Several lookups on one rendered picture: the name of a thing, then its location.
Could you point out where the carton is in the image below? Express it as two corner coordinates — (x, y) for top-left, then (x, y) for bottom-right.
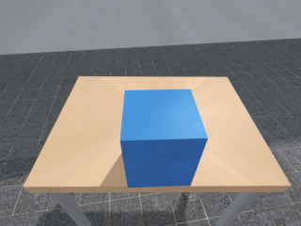
(119, 89), (208, 188)

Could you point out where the table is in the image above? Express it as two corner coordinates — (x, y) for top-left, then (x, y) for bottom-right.
(24, 76), (291, 226)

